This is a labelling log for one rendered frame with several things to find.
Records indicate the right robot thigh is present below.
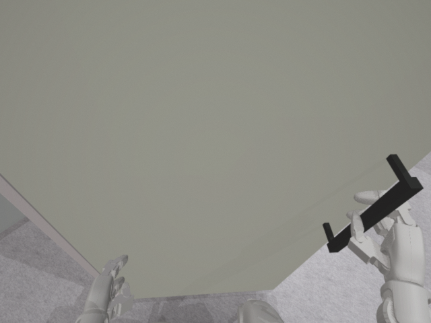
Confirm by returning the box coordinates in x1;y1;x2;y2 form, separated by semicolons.
237;300;284;323

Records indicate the right robot forearm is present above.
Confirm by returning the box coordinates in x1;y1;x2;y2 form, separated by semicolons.
376;279;431;323

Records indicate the robot left hand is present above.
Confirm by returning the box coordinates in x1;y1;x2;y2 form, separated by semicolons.
84;254;134;321

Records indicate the left robot forearm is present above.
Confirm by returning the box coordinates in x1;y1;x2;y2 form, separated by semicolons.
75;309;109;323

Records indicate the fridge door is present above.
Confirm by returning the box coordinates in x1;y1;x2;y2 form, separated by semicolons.
0;0;431;299

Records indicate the handle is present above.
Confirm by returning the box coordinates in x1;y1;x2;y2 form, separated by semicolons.
323;154;423;253

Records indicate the robot right hand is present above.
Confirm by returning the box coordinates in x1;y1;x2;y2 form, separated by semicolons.
346;190;426;287

